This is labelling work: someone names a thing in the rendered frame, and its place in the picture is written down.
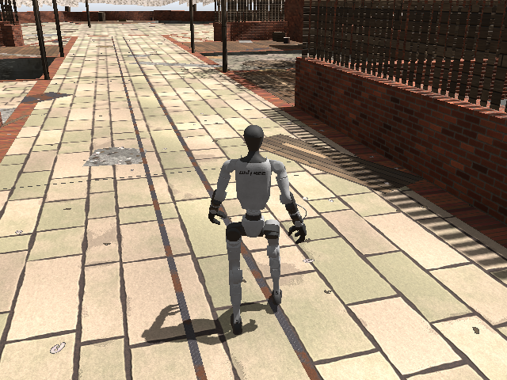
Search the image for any left robot upper arm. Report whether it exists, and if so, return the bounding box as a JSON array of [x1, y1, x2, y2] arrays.
[[214, 159, 238, 202]]

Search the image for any right robot upper arm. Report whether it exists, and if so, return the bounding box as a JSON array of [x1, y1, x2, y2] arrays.
[[270, 159, 292, 204]]

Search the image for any left robot hand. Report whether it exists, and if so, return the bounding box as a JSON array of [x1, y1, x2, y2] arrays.
[[208, 211, 227, 225]]

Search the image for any left robot forearm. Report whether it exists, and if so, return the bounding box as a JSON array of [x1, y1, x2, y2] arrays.
[[209, 190, 222, 214]]

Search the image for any robot right thigh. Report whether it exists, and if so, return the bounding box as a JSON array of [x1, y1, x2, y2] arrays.
[[264, 219, 280, 258]]

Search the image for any right robot shin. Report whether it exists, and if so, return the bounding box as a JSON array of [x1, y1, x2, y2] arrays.
[[269, 245, 280, 294]]

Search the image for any right robot forearm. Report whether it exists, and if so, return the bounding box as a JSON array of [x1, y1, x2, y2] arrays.
[[285, 192, 303, 227]]

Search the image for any right robot hand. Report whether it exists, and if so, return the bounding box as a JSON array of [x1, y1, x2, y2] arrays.
[[288, 224, 307, 244]]

